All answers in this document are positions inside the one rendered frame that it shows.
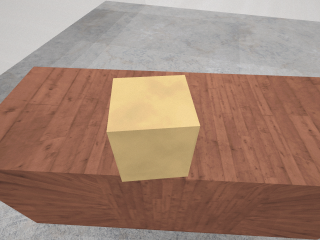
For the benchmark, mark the carton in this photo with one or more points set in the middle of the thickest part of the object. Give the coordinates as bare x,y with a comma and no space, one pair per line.
152,127

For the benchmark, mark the pedestal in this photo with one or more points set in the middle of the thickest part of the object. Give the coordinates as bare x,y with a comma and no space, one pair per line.
255,169

